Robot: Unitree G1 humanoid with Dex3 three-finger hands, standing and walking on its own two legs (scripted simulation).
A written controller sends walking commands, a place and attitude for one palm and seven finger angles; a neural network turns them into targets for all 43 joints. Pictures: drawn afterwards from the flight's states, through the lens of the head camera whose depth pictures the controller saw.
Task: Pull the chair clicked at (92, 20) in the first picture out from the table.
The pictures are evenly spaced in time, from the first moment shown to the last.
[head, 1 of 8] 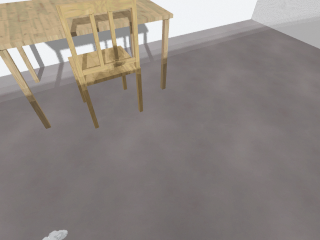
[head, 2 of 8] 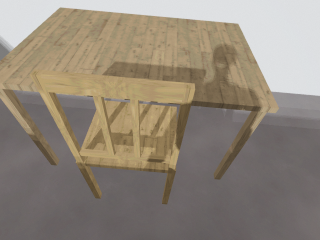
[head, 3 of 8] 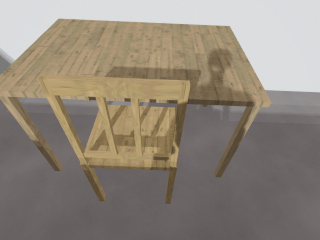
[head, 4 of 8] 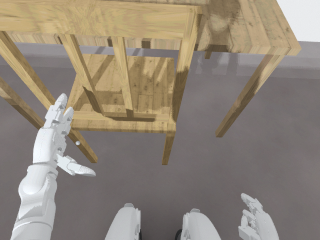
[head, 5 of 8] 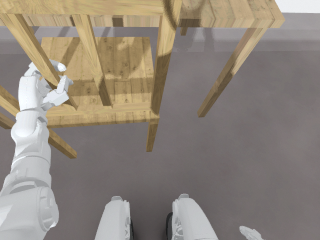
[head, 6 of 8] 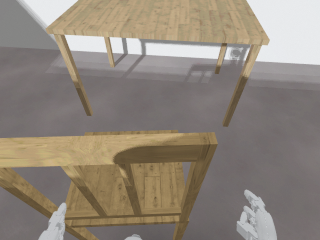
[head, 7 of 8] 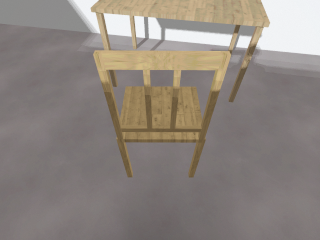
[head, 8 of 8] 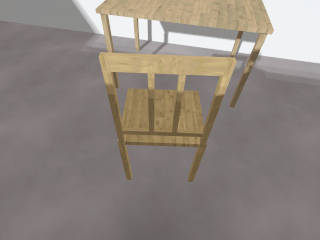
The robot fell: no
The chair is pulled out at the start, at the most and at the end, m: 0.00 0.69 0.64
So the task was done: yes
